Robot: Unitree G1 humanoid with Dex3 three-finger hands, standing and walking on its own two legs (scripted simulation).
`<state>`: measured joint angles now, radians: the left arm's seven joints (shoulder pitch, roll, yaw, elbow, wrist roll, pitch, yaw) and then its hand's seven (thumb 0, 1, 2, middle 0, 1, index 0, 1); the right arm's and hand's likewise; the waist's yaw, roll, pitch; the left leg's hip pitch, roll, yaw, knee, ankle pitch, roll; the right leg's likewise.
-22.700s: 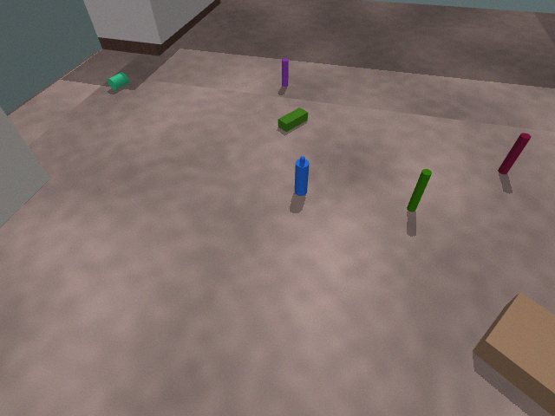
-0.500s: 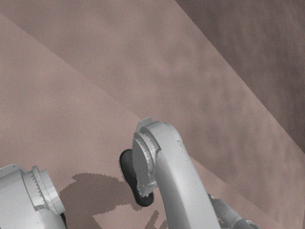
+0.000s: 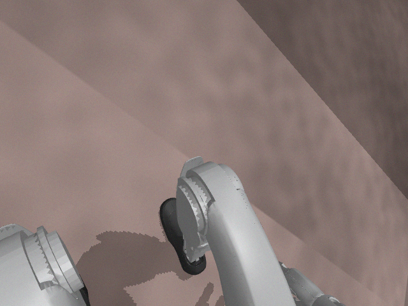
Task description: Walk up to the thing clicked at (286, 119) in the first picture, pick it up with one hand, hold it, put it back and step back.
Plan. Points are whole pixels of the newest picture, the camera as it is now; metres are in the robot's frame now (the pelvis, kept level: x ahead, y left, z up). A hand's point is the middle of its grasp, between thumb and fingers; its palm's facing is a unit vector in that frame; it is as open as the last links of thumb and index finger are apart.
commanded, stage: close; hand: left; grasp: from above
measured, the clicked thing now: out of the picture +0.46 +0.39 -0.28
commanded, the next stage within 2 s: settle in 0.76 s
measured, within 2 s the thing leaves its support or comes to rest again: leaves its support in 1.10 s
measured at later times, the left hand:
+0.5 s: hand out of the picture +0.45 +0.38 -0.24, palm faces -0.42 -0.16 -0.89, open 10.9 cm
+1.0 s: hand out of the picture +0.45 +0.39 -0.24, palm faces -0.42 -0.16 -0.89, open 10.7 cm
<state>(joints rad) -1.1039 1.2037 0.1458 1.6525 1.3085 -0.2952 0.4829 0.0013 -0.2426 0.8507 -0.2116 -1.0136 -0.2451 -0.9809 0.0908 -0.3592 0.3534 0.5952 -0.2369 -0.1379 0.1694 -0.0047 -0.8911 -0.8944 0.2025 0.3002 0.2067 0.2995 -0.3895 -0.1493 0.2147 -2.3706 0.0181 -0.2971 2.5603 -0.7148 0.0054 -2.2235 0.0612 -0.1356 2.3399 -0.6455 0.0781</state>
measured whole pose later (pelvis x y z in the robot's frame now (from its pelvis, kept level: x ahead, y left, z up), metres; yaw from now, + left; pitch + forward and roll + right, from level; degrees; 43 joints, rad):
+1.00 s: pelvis +0.00 +0.00 +0.00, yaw +0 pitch +28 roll -17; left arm -1.10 1.21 0.16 1.65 1.31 -0.30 0.48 0.00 -0.04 0.60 -0.48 -0.85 -0.51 -0.79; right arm 0.09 -0.36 0.35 0.59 -0.24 -0.14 0.17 0.00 -0.90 -0.89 0.20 0.30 0.21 0.30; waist -0.38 -0.15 0.22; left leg -2.37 0.02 -0.30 2.56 -0.71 0.01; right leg -2.23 0.05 -0.14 2.34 -0.64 0.08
